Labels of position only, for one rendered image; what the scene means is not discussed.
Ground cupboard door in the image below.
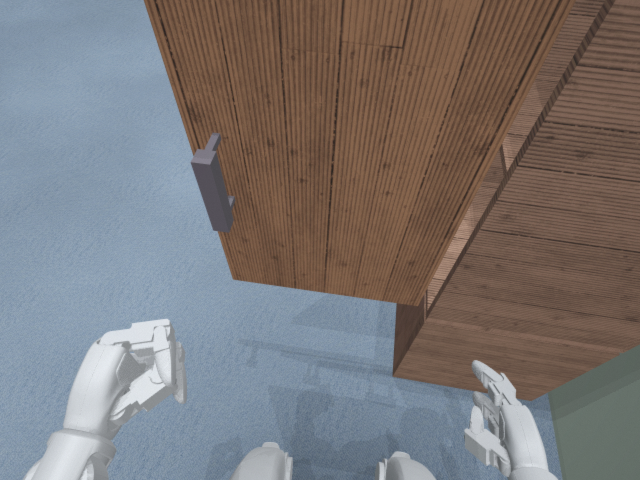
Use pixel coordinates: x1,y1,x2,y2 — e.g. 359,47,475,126
144,0,576,306

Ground right robot hand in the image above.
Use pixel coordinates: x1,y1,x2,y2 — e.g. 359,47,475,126
465,360,549,478

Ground robot right thigh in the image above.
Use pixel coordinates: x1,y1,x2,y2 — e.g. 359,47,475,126
375,457,436,480

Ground left robot hand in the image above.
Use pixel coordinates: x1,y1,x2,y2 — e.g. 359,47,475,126
63,319,187,441

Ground robot right shin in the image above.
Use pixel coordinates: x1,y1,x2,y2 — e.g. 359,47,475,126
390,451,410,459

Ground robot left forearm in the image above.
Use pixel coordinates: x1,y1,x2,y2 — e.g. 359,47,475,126
23,429,117,480

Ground handle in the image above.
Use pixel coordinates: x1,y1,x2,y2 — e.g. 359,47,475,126
191,133,235,233

